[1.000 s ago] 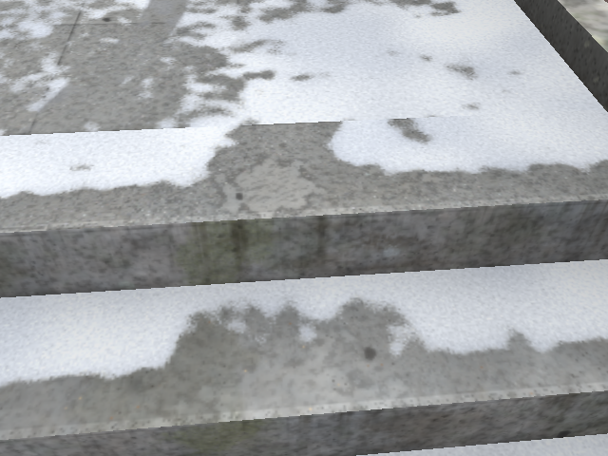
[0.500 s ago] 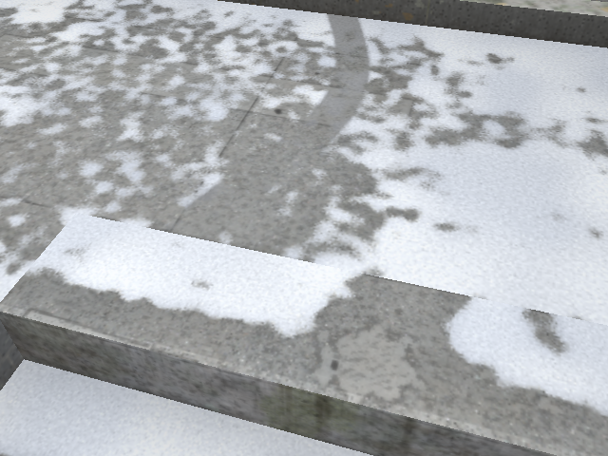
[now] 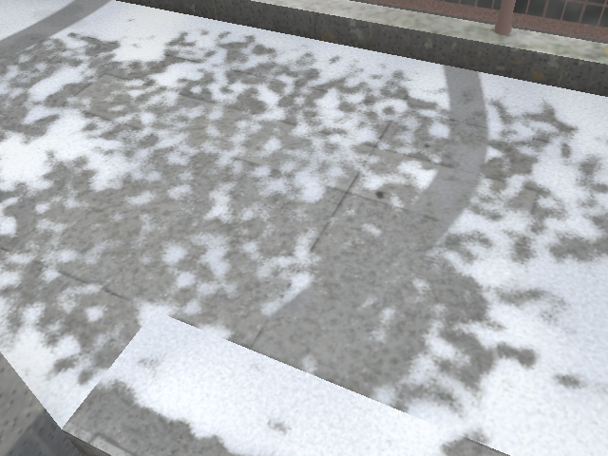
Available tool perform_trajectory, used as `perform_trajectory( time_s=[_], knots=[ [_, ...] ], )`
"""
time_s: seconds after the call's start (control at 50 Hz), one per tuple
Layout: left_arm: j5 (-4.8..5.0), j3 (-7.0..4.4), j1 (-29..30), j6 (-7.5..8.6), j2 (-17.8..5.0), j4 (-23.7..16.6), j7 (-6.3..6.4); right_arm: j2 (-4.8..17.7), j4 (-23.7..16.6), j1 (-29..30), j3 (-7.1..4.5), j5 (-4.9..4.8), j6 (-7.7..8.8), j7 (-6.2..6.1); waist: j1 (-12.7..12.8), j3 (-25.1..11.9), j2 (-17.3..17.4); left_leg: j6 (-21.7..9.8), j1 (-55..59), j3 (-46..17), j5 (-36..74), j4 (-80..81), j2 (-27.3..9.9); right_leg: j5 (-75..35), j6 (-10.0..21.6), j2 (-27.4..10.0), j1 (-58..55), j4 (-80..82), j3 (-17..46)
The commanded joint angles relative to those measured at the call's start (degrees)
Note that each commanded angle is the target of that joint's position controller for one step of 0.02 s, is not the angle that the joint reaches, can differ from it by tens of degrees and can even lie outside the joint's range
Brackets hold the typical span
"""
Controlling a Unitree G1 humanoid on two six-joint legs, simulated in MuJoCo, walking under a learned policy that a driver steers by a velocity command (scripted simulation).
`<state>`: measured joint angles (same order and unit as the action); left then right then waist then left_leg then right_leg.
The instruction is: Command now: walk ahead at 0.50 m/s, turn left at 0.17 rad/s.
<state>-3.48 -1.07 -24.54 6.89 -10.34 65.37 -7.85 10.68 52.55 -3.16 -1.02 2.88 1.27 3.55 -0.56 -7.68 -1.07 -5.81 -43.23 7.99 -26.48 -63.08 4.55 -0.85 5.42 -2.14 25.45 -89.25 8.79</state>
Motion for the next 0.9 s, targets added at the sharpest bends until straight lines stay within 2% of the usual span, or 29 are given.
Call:
perform_trajectory(
  time_s=[0.02,0.04,0.06,0.08,0.12,0.16,0.18,0.2,0.22,0.26,0.3,0.32,0.34,0.36,0.38,0.4,0.42,0.44,0.46,0.5,0.54,0.58,0.62,0.64,0.68,0.72,0.8,0.84,0.9],
  knots=[
    [1.58,0.54,5.04,0.43,3.29,-6.12,1.96,2.3,10.03,-12.95,-0.99,0.4,1.99,0.51,0.58,0.41,0.24,-9.35,24.66,-34.35,19.23,33.43,-15.09,-0.39,6.71,6.4,36.76,-34.88,8.76],
    [1.26,1.32,6.87,-0.67,3.89,-8.14,2.83,-2.13,9.53,-8.0,0.58,1.15,2.15,1.24,4.22,1.58,-4.19,-8.19,19.87,-28.64,17.54,35.7,-14.28,-0.47,8.37,3.31,38.29,-32.56,5.91],
    [1.19,1.41,6.82,-1.77,4.01,-8.38,2.93,-3.62,7.92,-3.48,0.85,1.17,2.52,1.54,6.87,3.57,-4.29,-7.93,14.69,-23.62,17.42,38.61,-13.91,3.05,8.09,0.41,36.98,-29.5,2.45],
    [0.71,1.91,6.57,-3.09,3.79,-9.12,2.72,-4.05,7.21,-1.86,1.12,0.25,2.81,1.46,8.41,5.08,0.68,-8.67,12.83,-21.17,17.07,41.81,-12.68,8.87,8.49,1.2,39.86,-34.7,0.56],
    [1.82,3.45,12.62,-3.05,4.42,-11.81,2.58,-5.09,10.44,-10.78,2.1,2.27,2.71,0.18,6.17,5.5,4.29,-8.5,15.84,-19.84,13.76,43.66,-13.29,14.72,11.03,2.32,50.67,-49.98,-1.81],
    [1.66,4.23,21.24,-2.59,3.04,-16.9,3.03,-2.8,11.75,-15.74,2.63,5.52,3.14,0.0,5.27,5.05,1.02,-5.97,14.12,-15.31,9.77,44.43,-10.72,8.77,12.33,0.43,50.74,-41.58,-4.51],
    [1.4,4.01,26.38,-2.89,0.66,-19.92,3.18,-0.34,11.97,-18.33,2.56,5.92,3.64,0.35,3.8,4.85,-0.66,-5.2,14.57,-12.07,8.63,46.33,-9.13,3.7,11.06,-1.51,48.19,-28.72,-7.61],
    [2.25,3.99,31.63,-3.75,-0.89,-23.05,3.37,0.89,12.79,-21.75,2.69,5.96,3.94,0.61,1.34,5.56,2.23,-5.11,14.43,-12.27,10.57,48.96,-9.86,2.54,8.44,-4.2,46.03,-20.96,-6.93],
    [2.7,3.37,32.86,-4.63,-2.91,-23.95,3.92,2.27,9.02,-18.09,2.64,3.9,4.09,1.43,1.82,5.84,4.45,-6.59,9.25,-9.03,15.7,54.36,-9.57,5.48,5.63,-4.51,36.0,-12.02,-11.38],
    [1.11,3.58,35.33,-6.09,-1.66,-25.48,3.78,4.67,7.05,-18.6,3.16,0.91,5.27,2.63,2.1,5.09,7.3,-10.08,2.09,-10.52,34.05,59.05,-13.44,15.4,1.21,-0.41,16.03,-2.14,-17.43],
    [0.42,3.12,33.18,-7.18,-1.84,-26.0,3.67,10.28,8.98,-25.52,1.68,-1.27,7.09,2.81,1.96,4.33,8.96,-10.65,26.67,-12.17,64.61,51.81,-18.24,26.81,-0.21,3.15,23.98,10.17,-19.21],
    [1.2,2.74,32.81,-6.76,-2.91,-27.0,3.39,13.18,10.0,-27.9,0.32,-1.64,7.03,2.97,2.05,2.89,10.6,-10.98,38.26,-12.38,80.88,48.63,-20.06,30.41,1.07,5.16,26.09,17.03,-19.43],
    [1.09,2.23,28.23,-5.96,-3.62,-25.97,3.33,13.43,9.85,-26.86,-0.44,-0.61,6.75,3.26,3.44,-0.14,11.43,-9.68,45.16,-10.72,92.91,42.52,-20.37,26.65,2.87,5.45,23.24,19.47,-17.51],
    [1.44,1.59,22.46,-5.0,-5.81,-24.16,3.38,10.36,9.21,-29.97,-0.78,1.0,6.97,2.69,2.19,-9.97,5.75,-5.44,39.6,-8.02,97.37,33.65,-17.04,8.04,7.2,3.12,7.15,16.9,-10.89],
    [1.59,1.49,12.87,-4.64,-6.71,-20.48,3.9,7.61,8.51,-30.34,-0.58,1.47,6.71,2.93,4.36,-14.71,-0.67,-4.38,23.22,-11.08,86.75,23.96,-12.88,18.19,10.89,0.21,-9.51,27.24,3.99],
    [-0.38,0.59,-0.86,-4.51,-9.54,-15.3,4.9,3.06,6.56,-23.87,0.31,2.39,5.54,3.49,10.9,-14.92,-11.24,-2.93,4.92,-13.92,45.39,7.93,-4.73,30.55,13.96,-4.79,-23.78,44.78,22.24],
    [-1.9,-0.58,-7.91,-3.92,-12.11,-13.83,5.97,3.61,5.72,-16.2,-0.8,0.63,4.87,3.62,14.73,-8.26,-15.44,-1.15,-9.25,-21.88,20.0,-17.6,2.23,45.41,15.15,-8.86,-21.62,59.88,42.27],
    [-1.38,-1.03,-5.85,-2.43,-11.64,-11.97,6.56,3.6,6.09,-16.27,-1.25,-0.6,5.23,2.36,12.59,-2.47,-12.95,-1.97,-13.79,-27.64,24.5,-31.64,1.41,50.08,12.17,-9.37,-14.57,60.7,40.98],
    [-0.4,-0.91,0.84,-2.5,-8.87,-10.84,6.24,2.55,4.51,-14.15,-0.5,-0.76,5.7,1.09,8.34,3.58,-7.26,-2.59,-17.29,-26.59,26.23,-36.97,1.2,46.64,11.9,-9.37,-7.52,59.32,35.7],
    [-0.07,0.63,7.86,-2.9,-1.42,-8.38,5.8,0.61,1.24,-10.25,0.61,-0.71,5.54,-0.56,1.78,2.3,3.33,-3.96,-19.39,-25.77,27.0,-39.19,-0.41,27.85,8.07,-10.11,-3.97,58.29,26.13],
    [0.28,1.82,14.72,-2.27,3.25,-7.95,6.55,0.11,1.32,-10.24,1.26,0.28,4.62,-1.01,-2.51,1.93,1.36,-4.21,-20.21,-24.16,23.66,-39.74,-2.78,19.69,6.21,-8.44,0.61,60.2,17.41],
    [-0.81,1.5,16.33,-1.01,1.66,-7.93,6.62,2.66,-0.55,-6.28,0.81,0.52,5.27,-0.89,-3.91,1.61,2.48,-3.2,-17.59,-19.42,24.86,-30.24,-4.2,14.83,4.04,-5.57,2.49,64.24,6.52],
    [-1.21,0.72,16.36,-0.67,-1.74,-9.84,6.62,3.98,-3.31,0.45,0.47,0.06,5.63,0.23,-1.65,3.09,1.11,-0.55,-9.3,-11.54,25.75,-17.95,-6.52,12.41,4.94,-3.0,6.22,70.44,-2.45],
    [-1.61,1.36,13.03,0.24,-0.86,-9.42,6.73,3.12,-3.77,0.15,0.25,0.79,5.74,0.8,-1.88,4.54,-2.46,0.32,-9.2,-11.45,29.32,-18.19,-8.06,4.01,5.15,-4.46,4.09,71.7,-1.32],
    [-1.47,1.02,3.23,0.8,-2.22,-7.15,6.89,2.85,-5.01,2.2,0.04,0.98,5.64,1.04,1.55,3.8,0.72,2.04,-16.14,-11.08,33.91,-10.98,-8.74,-9.04,5.49,-6.02,-9.11,69.16,-2.0],
    [-1.07,0.83,-2.85,1.05,-2.62,-6.0,6.61,1.7,-6.27,5.67,0.3,1.18,4.87,1.22,4.29,4.11,-0.78,2.54,-15.67,-8.47,37.06,0.33,-9.77,-10.86,5.8,-6.4,-16.43,69.37,-3.96],
    [0.47,0.61,-5.78,0.96,-2.79,-5.13,4.84,1.84,-9.9,13.73,-0.77,0.47,2.66,0.96,5.09,9.12,-4.06,2.81,-7.25,-6.81,37.09,15.39,-9.37,-8.05,7.29,-10.08,-19.43,75.4,-2.66],
    [0.84,-0.06,-7.2,1.35,-4.14,-3.25,4.72,1.94,-12.38,19.14,-1.35,-0.02,2.2,0.98,5.31,10.64,-3.95,2.29,-6.83,-5.94,32.26,24.07,-8.35,-14.54,6.56,-11.38,-28.05,75.76,-2.65],
    [0.84,-1.2,-7.21,1.22,-5.61,-1.84,4.56,3.29,-13.29,19.7,-2.97,-0.67,2.41,0.16,3.1,9.28,-4.86,1.02,4.69,-3.1,25.29,31.08,-4.9,-33.69,5.21,-12.45,-32.24,72.44,-4.01]
  ],
)
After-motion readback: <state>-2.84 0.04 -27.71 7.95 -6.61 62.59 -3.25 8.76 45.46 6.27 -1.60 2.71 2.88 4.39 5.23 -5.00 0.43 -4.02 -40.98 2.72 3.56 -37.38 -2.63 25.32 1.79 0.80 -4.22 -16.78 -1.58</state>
